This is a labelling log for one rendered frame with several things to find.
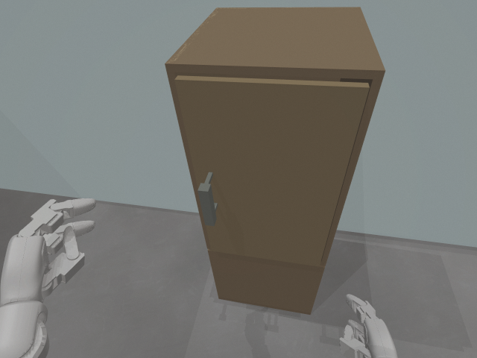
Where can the right robot hand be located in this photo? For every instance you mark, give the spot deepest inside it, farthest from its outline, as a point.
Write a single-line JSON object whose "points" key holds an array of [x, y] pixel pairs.
{"points": [[373, 340]]}

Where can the robot left forearm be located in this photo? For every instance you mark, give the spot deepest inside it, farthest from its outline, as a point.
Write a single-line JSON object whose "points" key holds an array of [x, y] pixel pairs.
{"points": [[22, 330]]}

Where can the left robot hand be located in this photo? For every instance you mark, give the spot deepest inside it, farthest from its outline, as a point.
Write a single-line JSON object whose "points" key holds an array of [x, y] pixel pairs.
{"points": [[23, 275]]}

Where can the cupboard door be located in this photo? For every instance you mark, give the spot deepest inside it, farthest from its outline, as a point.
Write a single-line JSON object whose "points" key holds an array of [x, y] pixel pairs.
{"points": [[279, 151]]}

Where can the handle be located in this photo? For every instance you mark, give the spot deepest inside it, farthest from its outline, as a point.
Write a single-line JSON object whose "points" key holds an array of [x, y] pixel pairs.
{"points": [[206, 201]]}

